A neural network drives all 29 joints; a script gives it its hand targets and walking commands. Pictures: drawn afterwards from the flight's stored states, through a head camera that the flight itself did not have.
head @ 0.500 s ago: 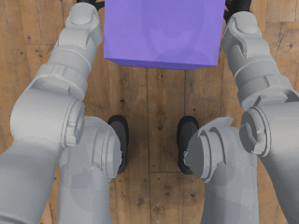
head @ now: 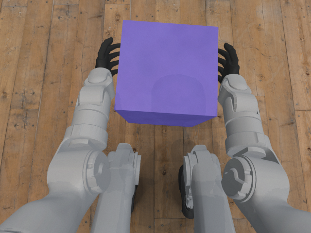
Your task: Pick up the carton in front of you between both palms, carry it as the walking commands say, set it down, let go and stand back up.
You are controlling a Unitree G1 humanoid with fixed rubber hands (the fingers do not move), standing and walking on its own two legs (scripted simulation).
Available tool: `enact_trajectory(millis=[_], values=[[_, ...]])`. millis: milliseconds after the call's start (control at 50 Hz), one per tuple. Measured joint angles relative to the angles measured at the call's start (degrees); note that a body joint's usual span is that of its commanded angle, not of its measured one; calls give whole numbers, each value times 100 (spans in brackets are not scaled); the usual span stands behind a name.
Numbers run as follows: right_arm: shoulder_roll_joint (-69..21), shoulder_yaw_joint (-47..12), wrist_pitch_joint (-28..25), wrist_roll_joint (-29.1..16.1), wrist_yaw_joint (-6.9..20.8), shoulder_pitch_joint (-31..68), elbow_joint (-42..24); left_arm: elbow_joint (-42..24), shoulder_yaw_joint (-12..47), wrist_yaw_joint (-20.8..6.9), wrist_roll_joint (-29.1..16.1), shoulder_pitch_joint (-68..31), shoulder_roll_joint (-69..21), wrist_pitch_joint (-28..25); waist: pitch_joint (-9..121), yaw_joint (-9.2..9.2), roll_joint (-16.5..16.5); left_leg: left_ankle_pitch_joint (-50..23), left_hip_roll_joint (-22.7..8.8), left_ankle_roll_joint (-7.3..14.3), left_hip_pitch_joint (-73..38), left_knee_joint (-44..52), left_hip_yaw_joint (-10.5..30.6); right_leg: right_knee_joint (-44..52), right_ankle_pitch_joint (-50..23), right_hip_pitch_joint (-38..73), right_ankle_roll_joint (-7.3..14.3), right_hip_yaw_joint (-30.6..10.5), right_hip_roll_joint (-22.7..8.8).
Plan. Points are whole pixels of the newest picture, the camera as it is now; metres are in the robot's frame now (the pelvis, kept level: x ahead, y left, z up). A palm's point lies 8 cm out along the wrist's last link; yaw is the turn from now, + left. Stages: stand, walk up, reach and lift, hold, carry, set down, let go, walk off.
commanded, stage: reach and lift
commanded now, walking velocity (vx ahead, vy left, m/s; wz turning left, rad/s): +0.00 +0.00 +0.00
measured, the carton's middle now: (164, 84) +0.49 +0.00 -0.13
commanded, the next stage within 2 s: none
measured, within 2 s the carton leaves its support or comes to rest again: neither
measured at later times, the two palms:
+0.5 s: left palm (80, 52) +0.46 +0.14 +0.08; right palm (266, 60) +0.46 -0.16 +0.09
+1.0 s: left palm out of the picture +0.42 +0.15 +0.24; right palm out of the picture +0.42 -0.15 +0.25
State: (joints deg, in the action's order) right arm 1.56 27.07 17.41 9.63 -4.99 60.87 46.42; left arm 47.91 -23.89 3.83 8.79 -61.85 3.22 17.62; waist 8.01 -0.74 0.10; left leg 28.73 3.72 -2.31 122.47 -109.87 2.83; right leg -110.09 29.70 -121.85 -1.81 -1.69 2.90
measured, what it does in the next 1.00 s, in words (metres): rises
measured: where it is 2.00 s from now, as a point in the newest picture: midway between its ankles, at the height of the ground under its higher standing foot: (158, 199)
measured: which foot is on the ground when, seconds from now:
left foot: down 0.00-1.00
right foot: down 0.00-1.00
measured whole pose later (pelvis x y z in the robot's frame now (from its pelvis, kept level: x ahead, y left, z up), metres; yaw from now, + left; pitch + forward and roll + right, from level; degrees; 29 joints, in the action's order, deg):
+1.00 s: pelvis +0.08 +0.00 +0.26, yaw +0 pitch +18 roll +0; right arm -7.1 19.1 21.2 10.8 -2.4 23.7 31.5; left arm 31.3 -18.0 2.5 10.5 -23.3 -7.0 21.1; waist 10.3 -0.3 -0.2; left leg 22.9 2.0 -0.6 50.4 -55.7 3.3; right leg -55.8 23.1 -50.2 -0.5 -3.2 2.0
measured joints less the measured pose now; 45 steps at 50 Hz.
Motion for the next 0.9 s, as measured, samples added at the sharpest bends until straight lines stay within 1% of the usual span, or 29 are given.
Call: enact_trajectory(millis=[60,140,240,340,440,540,720,900], values=[[-56,62,79,80,91,-154,-230,-196,-95,-37,163,113,-137,61,102,-26,30,-38,8,7,-190,283,10,301,-65,188,-16,-16,15],[-92,-14,193,15,138,-414,-571,-498,-99,-46,241,327,-303,127,197,-15,21,-41,-46,57,-478,595,-16,630,-106,458,-39,-55,53],[-180,-202,288,-81,139,-798,-898,-913,22,-47,170,772,-425,232,311,33,-22,5,-99,76,-954,967,-55,997,-88,905,-41,-108,81],[-319,-355,316,-117,109,-1209,-1056,-1184,163,-46,26,1284,-475,302,431,41,-29,37,-90,75,-1560,1387,-44,1400,-38,1512,-9,-111,44],[-431,-427,299,-114,103,-1613,-1092,-1244,253,-45,-22,1712,-545,300,537,12,-9,34,-71,79,-2261,1858,1,1875,-21,2234,24,-81,-3],[-497,-453,274,-115,126,-1984,-1071,-1203,286,-45,29,2060,-653,265,593,-9,-1,-4,-82,100,-3030,2387,20,2414,-61,3010,42,-81,-21],[-621,-532,232,-22,206,-2628,-1118,-1272,347,-54,128,2714,-844,216,548,24,-25,-156,-120,139,-4522,3454,7,3470,-223,4484,69,-131,-37],[-795,-696,272,75,235,-3329,-1331,-1502,494,-112,141,3457,-956,253,367,37,-25,-401,-147,157,-6184,4661,39,4672,-465,6145,110,-140,-73]])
